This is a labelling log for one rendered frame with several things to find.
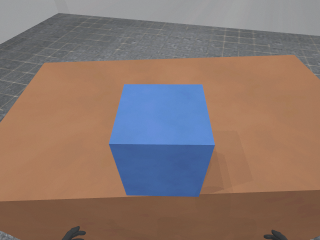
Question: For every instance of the right robot hand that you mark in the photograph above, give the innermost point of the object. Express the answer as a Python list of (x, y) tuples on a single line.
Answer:
[(276, 236)]

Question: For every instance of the carton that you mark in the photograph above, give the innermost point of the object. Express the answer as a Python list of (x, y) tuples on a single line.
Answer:
[(162, 140)]

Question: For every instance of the pedestal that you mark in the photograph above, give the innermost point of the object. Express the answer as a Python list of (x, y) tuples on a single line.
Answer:
[(57, 170)]

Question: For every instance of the left robot hand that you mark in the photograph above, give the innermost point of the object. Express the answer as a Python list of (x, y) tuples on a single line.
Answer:
[(73, 233)]

